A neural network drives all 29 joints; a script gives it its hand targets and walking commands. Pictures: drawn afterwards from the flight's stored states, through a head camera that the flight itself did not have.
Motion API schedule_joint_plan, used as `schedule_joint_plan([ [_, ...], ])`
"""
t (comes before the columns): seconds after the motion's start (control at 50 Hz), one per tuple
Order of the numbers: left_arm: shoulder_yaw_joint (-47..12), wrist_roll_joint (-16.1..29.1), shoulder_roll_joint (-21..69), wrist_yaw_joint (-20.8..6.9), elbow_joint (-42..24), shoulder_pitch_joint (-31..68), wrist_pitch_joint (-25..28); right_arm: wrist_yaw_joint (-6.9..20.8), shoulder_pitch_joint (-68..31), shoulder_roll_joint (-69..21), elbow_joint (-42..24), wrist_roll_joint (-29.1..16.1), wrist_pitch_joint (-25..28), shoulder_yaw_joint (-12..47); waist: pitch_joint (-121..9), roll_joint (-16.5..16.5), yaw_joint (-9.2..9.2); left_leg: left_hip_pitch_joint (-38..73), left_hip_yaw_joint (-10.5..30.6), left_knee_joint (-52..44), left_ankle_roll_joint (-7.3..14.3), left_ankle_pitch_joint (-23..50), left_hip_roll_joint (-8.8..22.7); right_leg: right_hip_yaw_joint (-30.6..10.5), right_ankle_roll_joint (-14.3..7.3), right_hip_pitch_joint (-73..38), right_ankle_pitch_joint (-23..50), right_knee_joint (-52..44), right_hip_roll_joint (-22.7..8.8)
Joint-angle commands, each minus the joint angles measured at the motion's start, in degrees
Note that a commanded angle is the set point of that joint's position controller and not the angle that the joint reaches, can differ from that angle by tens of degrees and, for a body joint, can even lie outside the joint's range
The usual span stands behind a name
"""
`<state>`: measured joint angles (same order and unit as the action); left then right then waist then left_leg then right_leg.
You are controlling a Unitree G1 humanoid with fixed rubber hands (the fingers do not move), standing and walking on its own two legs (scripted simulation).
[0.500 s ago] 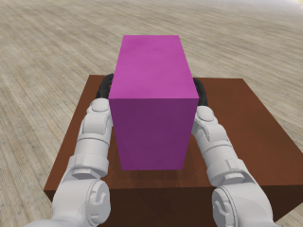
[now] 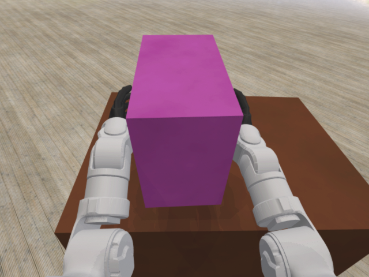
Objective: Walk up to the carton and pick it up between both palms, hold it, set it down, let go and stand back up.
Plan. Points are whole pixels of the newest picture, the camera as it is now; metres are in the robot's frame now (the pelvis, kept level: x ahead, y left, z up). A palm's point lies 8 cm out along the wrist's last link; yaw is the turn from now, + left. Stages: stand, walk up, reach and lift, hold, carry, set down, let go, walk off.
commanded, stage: reach and lift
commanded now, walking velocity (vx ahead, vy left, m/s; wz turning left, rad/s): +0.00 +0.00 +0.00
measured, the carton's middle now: (180, 117) +0.41 +0.00 +0.18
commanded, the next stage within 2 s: hold in 0.74 s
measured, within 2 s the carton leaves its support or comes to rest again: neither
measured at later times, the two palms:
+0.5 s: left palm (119, 119) +0.37 +0.12 +0.20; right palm (243, 122) +0.37 -0.13 +0.20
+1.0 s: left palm (114, 114) +0.36 +0.13 +0.22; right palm (244, 116) +0.37 -0.13 +0.22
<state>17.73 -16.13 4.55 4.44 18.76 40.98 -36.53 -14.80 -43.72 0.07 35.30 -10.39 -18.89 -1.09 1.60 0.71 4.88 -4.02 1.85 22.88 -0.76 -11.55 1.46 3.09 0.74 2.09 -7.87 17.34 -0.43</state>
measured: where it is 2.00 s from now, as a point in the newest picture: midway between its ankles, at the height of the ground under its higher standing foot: outside the picture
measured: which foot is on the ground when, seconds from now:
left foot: down 0.00-1.00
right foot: down 0.00-1.00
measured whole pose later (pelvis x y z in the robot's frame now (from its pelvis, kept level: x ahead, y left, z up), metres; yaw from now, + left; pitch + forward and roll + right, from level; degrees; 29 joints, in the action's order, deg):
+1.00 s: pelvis +0.00 +0.00 +0.00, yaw -1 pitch -8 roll -1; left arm 18.5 -17.4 5.0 3.7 12.4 42.3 -44.9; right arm -15.7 -46.3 1.4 32.2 -13.7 -25.0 0.4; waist 0.5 0.6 4.3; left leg -3.1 2.0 22.9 -1.0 -11.5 1.6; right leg 2.0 0.4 1.7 -8.0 18.1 0.2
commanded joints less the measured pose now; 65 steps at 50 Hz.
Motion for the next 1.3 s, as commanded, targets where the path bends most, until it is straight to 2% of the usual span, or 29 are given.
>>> schedule_joint_plan([
  [0.0,-29.8,7.8,35.5,-9.8,-7.7,43.1,3.3,6.4,-49.9,-37.5,-19.4,-4.3,4.6,18.4,-29.6,-4.2,1.15,8.4,-0.9,-2.1,-1.5,17.5,-3.8,1.2,1.5,-6.3,11.8,-0.8,5.0],
  [0.04,-29.6,7.9,35.7,-10.0,-8.3,42.0,2.9,6.3,-48.5,-37.4,-18.3,-4.6,4.2,18.6,-29.6,-3.5,1.44,8.9,-1.2,-1.8,-1.8,19.3,-4.1,1.4,1.8,-7.8,13.3,-1.0,5.0],
  [0.06,-29.9,7.9,36.0,-9.4,-10.0,43.0,2.8,6.4,-52.1,-38.1,-21.0,-5.7,4.7,19.4,-32.4,-4.9,-0.07,9.8,-1.4,-1.2,-1.7,21.0,-4.0,0.9,2.0,-7.3,14.4,-0.4,5.1],
  [0.1,-31.1,8.0,36.4,-9.3,-9.4,40.6,2.4,6.0,-50.6,-38.0,-22.6,-6.1,4.8,20.9,-31.9,-3.6,0.41,10.2,-1.0,-0.8,-1.9,21.5,-4.0,1.0,2.2,-7.9,15.6,-0.2,5.2],
  [0.16,-31.7,8.0,37.4,-8.9,-9.2,43.2,1.9,6.3,-49.9,-36.2,-18.7,-5.3,4.0,18.0,-29.5,-6.0,1.61,10.0,-0.8,-1.3,-2.5,19.6,-3.5,1.1,1.3,-4.8,10.6,-0.7,5.5],
  [0.2,-30.1,7.1,36.3,-9.0,-10.1,42.0,1.5,6.4,-49.8,-36.6,-18.8,-5.1,4.2,18.1,-29.5,-4.6,0.72,9.8,-1.3,-1.7,-2.0,19.2,-3.5,1.5,1.7,-6.3,11.7,-0.6,5.3],
  [0.22,-27.6,6.2,34.0,-9.5,-7.4,44.2,1.6,6.5,-50.6,-37.2,-15.8,-4.3,3.5,16.9,-25.8,-3.7,0.13,6.7,-1.8,-2.8,-0.7,12.5,-3.9,0.7,1.8,-5.6,7.5,-1.3,4.3],
  [0.26,-27.6,6.9,34.0,-10.0,-5.6,44.5,1.5,6.4,-55.4,-38.1,-20.1,-4.1,4.0,17.7,-27.9,-1.8,-0.47,4.6,-2.1,-3.7,0.4,7.6,-4.1,0.2,1.9,-6.8,5.1,-1.7,3.8],
  [0.28,-30.3,7.9,36.0,-9.4,-9.2,45.3,1.9,6.7,-54.3,-37.9,-20.5,-4.6,4.6,18.4,-31.9,-3.2,-0.11,6.6,-1.8,-3.1,-0.7,12.5,-3.8,0.8,1.7,-7.6,9.4,-0.6,4.7],
  [0.32,-29.7,7.8,36.8,-8.9,-5.1,41.9,0.7,6.5,-57.8,-37.6,-23.0,-5.7,4.3,20.1,-30.7,-3.3,-0.89,7.4,-1.5,-2.0,-0.9,16.5,-3.8,0.6,1.8,-6.9,11.0,-0.7,5.1],
  [0.34,-28.6,8.5,34.9,-9.6,-6.4,43.0,1.7,5.6,-52.5,-38.9,-21.7,-4.9,3.6,18.9,-31.2,-0.5,0.44,7.0,-1.5,-1.5,-0.5,16.1,-4.2,0.3,2.4,-8.5,13.9,-0.8,4.5],
  [0.42,-29.9,9.3,35.4,-9.2,-10.6,46.1,1.9,5.5,-54.1,-39.9,-23.2,-6.0,3.0,20.8,-34.3,-1.8,-0.04,6.2,-1.7,-2.0,-0.2,14.9,-4.6,0.2,2.3,-9.5,14.0,-0.4,4.5],
  [0.5,-30.6,7.9,36.0,-9.2,-11.9,45.9,0.5,5.5,-51.1,-37.8,-20.5,-6.8,1.9,19.5,-32.5,-5.0,0.79,7.6,-1.5,-2.3,-1.0,13.5,-4.5,0.5,1.5,-7.9,10.1,-0.6,5.0],
  [0.52,-26.8,6.2,34.2,-9.5,-7.7,45.9,0.2,5.8,-50.2,-37.1,-14.7,-5.8,0.8,17.0,-26.8,-3.5,0.53,5.9,-1.2,-3.5,-0.2,9.3,-4.3,0.6,1.7,-5.4,5.4,-1.4,4.7],
  [0.56,-28.9,7.9,34.6,-9.5,-10.5,45.7,0.2,5.9,-53.9,-39.0,-21.3,-6.6,1.6,19.6,-31.0,-1.6,-0.59,5.3,-1.7,-3.6,0.1,11.2,-4.2,0.3,1.7,-7.7,8.3,-1.1,4.9],
  [0.62,-32.4,9.1,36.8,-9.1,-12.7,45.0,0.0,5.0,-53.5,-38.9,-25.5,-7.7,1.6,22.1,-35.0,-3.9,1.10,8.0,-1.2,-0.9,-1.2,17.9,-4.7,0.4,2.0,-9.0,14.7,-0.2,5.1],
  [0.68,-25.0,5.7,32.4,-10.3,-5.9,43.1,-1.9,4.9,-53.6,-38.3,-18.9,-6.2,-0.6,18.5,-23.7,-0.8,-0.93,3.7,-2.2,-4.3,0.9,7.1,-4.6,-0.2,2.4,-5.8,4.3,-2.5,4.0],
  [0.7,-24.8,5.7,32.3,-10.5,-8.0,45.2,-1.7,5.1,-52.7,-38.6,-17.5,-5.9,-0.6,17.2,-24.6,0.3,-0.10,2.5,-2.1,-4.9,1.2,5.5,-4.5,0.4,2.1,-6.6,3.8,-2.0,4.4],
  [0.76,-31.3,8.9,34.3,-10.0,-18.5,46.6,-1.3,4.4,-52.4,-40.5,-25.4,-10.1,0.0,23.5,-35.9,-3.0,0.15,6.6,-1.8,-0.9,-0.5,17.6,-5.2,-0.3,2.8,-13.5,19.0,1.0,4.5],
  [0.78,-32.6,9.6,34.9,-9.6,-16.7,45.4,-1.7,3.9,-54.2,-39.3,-28.3,-10.9,-0.1,23.2,-37.1,-4.4,0.87,8.3,-1.1,-0.6,-1.2,20.7,-4.8,-0.2,2.4,-12.0,19.5,0.9,5.2],
  [0.88,-26.2,6.5,32.5,-10.6,-10.6,44.7,-3.5,4.4,-53.1,-38.6,-21.8,-7.8,-1.6,19.9,-24.7,0.5,-0.83,4.0,-1.9,-4.2,1.2,6.8,-4.5,0.2,2.2,-6.1,4.4,-1.9,4.6],
  [0.94,-30.1,7.7,34.7,-10.1,-14.2,47.1,-3.3,4.6,-53.1,-38.7,-22.3,-8.5,-1.8,19.8,-29.4,-2.4,0.51,6.2,-1.6,-3.1,-0.2,10.3,-4.2,0.5,1.6,-6.9,6.1,-1.1,5.2],
  [0.96,-29.1,7.4,33.7,-10.1,-12.3,45.0,-3.8,4.5,-54.3,-38.8,-23.8,-9.2,-1.9,21.3,-28.8,-2.3,-0.96,6.3,-1.9,-2.8,0.2,11.4,-4.4,-0.1,2.1,-6.9,8.2,-1.3,4.8],
  [1.02,-29.4,7.8,34.2,-9.8,-14.4,43.0,-4.5,3.8,-52.5,-38.9,-25.7,-11.2,-2.7,22.5,-30.7,-2.2,-0.44,7.5,-1.6,-1.4,-0.1,17.4,-5.0,-0.4,2.5,-10.1,16.4,-0.5,4.9],
  [1.1,-28.4,6.4,33.3,-11.2,-12.6,44.5,-5.5,3.9,-51.7,-36.8,-22.1,-8.5,-3.6,19.2,-25.6,-2.4,1.41,4.9,-1.6,-3.6,0.0,7.6,-4.9,0.4,2.2,-7.0,4.7,-2.0,4.4],
  [1.2,-32.0,8.1,35.0,-10.3,-17.2,45.8,-4.9,4.4,-54.0,-38.7,-25.9,-10.5,-3.0,21.5,-31.1,-4.5,0.44,7.4,-1.7,-1.4,-1.4,16.3,-4.5,0.5,1.7,-8.7,11.4,-0.5,5.6],
  [1.22,-32.0,8.1,34.5,-10.2,-19.4,48.4,-4.9,4.2,-51.4,-38.0,-23.4,-11.2,-3.5,21.1,-30.8,-6.0,1.48,8.2,-1.6,-1.5,-1.9,16.9,-4.4,0.4,1.6,-8.9,12.0,-0.3,5.6],
  [1.24,-30.7,6.6,33.6,-10.3,-13.9,44.5,-5.9,4.2,-53.4,-35.8,-23.7,-10.3,-3.6,21.4,-27.5,-5.3,0.43,7.6,-1.3,-1.9,-1.5,15.0,-4.0,0.4,1.9,-6.8,8.5,-0.8,5.6],
  [1.28,-30.2,6.3,35.3,-10.4,-15.1,44.5,-5.9,4.8,-52.3,-36.5,-22.5,-10.6,-3.6,20.0,-26.7,-5.5,0.80,6.5,-1.4,-2.7,-2.0,13.7,-3.7,0.6,1.1,-7.3,6.7,-1.1,5.7],
])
